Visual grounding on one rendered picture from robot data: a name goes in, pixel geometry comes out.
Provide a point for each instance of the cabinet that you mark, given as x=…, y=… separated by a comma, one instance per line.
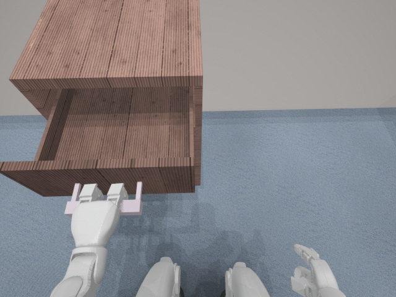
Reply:
x=114, y=44

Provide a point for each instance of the left robot hand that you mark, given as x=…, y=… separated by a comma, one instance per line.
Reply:
x=94, y=222

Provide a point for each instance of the drawer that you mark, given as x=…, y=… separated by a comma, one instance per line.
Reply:
x=107, y=136

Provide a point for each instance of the right robot hand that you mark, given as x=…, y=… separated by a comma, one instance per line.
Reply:
x=308, y=282

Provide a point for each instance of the right robot thigh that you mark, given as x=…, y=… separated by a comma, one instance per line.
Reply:
x=243, y=282

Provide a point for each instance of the robot thigh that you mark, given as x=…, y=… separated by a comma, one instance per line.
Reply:
x=162, y=280
x=243, y=282

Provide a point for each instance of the handle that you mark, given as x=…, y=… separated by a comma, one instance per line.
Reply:
x=127, y=207

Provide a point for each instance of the left robot thigh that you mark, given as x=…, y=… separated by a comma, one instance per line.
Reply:
x=162, y=280

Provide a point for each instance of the left robot forearm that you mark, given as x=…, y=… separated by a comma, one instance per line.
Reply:
x=84, y=273

